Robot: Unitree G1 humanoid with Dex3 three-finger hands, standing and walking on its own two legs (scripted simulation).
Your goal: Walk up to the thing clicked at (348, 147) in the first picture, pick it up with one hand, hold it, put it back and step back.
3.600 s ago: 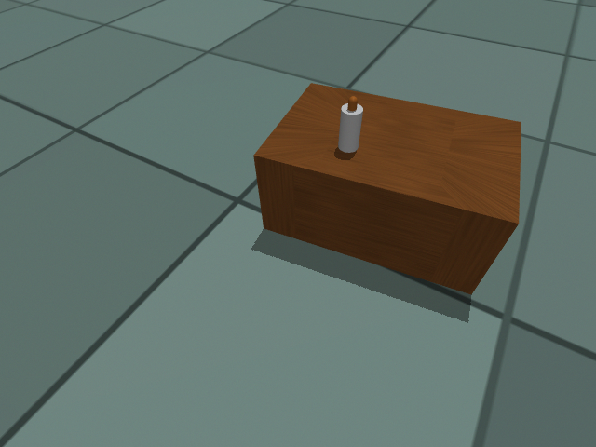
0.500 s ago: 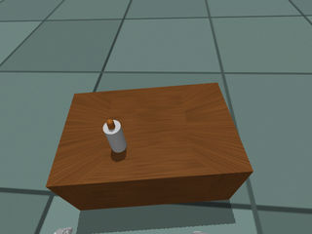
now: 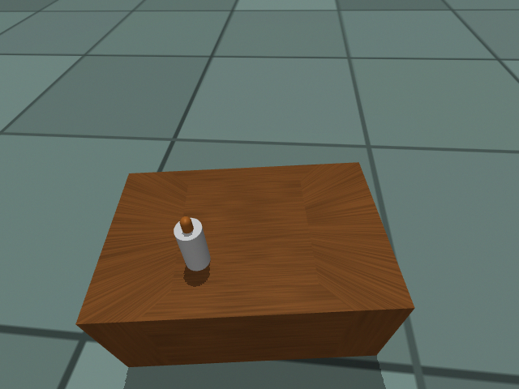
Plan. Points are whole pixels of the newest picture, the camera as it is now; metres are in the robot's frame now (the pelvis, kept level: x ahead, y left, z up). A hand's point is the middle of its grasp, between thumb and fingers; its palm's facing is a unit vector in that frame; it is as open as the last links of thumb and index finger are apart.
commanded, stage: walk up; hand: left
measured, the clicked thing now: (191, 240) +0.55 +0.23 -0.26
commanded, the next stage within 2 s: stand in 0.44 s
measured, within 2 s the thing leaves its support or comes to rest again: neither
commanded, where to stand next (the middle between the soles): +0.07 +0.01 m, yaw +1 degrees
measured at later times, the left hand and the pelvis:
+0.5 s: hand out of the picture +0.10 +0.25 -0.15, palm faces -0.01 -0.95 -0.33, open 7.4 cm; pelvis +0.01 +0.00 +0.00, yaw +0 degrees
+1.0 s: hand out of the picture +0.10 +0.25 -0.15, palm faces -0.01 -0.94 -0.35, open 7.4 cm; pelvis +0.03 +0.00 +0.00, yaw +2 degrees
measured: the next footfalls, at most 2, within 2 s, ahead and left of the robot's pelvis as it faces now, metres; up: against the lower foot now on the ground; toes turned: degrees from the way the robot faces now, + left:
none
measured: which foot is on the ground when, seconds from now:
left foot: down 0.00-1.00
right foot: down 0.00-1.00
